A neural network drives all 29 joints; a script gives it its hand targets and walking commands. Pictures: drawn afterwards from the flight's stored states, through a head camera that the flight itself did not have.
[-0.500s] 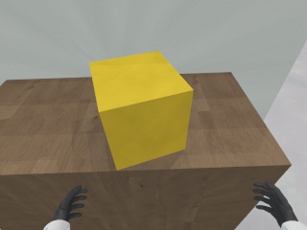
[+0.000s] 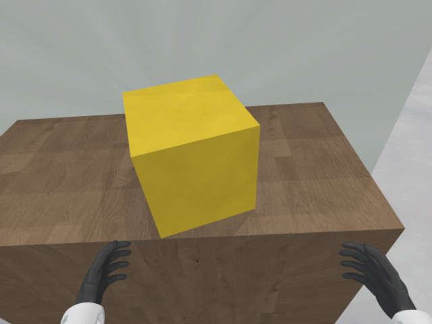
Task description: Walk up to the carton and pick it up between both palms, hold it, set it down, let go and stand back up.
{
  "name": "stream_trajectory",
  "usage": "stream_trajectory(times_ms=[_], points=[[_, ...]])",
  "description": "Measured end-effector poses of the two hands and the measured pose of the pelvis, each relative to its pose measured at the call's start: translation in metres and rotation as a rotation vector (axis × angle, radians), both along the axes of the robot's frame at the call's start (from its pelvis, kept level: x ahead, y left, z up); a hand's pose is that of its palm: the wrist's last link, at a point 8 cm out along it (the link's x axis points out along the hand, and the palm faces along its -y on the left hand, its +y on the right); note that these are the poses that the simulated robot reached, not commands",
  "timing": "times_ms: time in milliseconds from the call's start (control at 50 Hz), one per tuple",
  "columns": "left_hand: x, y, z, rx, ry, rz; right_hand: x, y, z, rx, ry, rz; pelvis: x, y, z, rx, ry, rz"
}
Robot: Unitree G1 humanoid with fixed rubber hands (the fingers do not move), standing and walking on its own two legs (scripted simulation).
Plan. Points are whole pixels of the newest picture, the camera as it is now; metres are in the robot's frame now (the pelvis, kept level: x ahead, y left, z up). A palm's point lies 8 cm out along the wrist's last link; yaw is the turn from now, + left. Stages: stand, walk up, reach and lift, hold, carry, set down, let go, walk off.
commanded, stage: reach and lift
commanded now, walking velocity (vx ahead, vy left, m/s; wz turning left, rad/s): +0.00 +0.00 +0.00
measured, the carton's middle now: (190, 152) +0.47 +0.07 +0.12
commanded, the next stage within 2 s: none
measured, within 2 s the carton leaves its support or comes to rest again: neither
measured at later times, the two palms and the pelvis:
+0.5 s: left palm (97, 276) +0.19 +0.19 +0.11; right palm (377, 277) +0.19 -0.23 +0.08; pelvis -0.01 -0.01 -0.01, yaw +1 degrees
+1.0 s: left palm (88, 249) +0.22 +0.20 +0.14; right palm (350, 217) +0.27 -0.21 +0.12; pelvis -0.03 +0.01 -0.02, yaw +1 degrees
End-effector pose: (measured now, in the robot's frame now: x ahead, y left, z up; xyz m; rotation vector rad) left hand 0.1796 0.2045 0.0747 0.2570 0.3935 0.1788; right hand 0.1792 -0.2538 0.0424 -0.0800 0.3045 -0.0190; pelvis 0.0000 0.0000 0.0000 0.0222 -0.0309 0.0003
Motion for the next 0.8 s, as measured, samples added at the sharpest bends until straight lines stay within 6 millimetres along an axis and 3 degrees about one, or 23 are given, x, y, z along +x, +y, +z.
stream_trajectory(times_ms=[260, 560, 680, 800], points=[[-0.001, -0.012, 0.026, -0.08, -0.082, 0.026, 0.012, 0.025, 0.027, 0.094, -0.074, 0.105, 0.0, -0.007, -0.001, 0.002, 0.029, 0.004], [0.016, -0.014, 0.036, -0.117, -0.116, 0.043, 0.015, 0.027, 0.041, 0.062, -0.073, 0.137, -0.009, -0.013, -0.006, 0.003, 0.051, 0.015], [0.025, -0.011, 0.045, -0.133, -0.143, 0.036, 0.032, 0.034, 0.059, 0.042, -0.128, 0.151, -0.016, -0.008, -0.01, -0.009, 0.033, 0.013], [0.032, 0.002, 0.051, -0.132, -0.154, 0.049, 0.058, 0.038, 0.063, 0.045, -0.133, 0.116, -0.024, 0.005, -0.016, -0.023, 0.003, 0.012]])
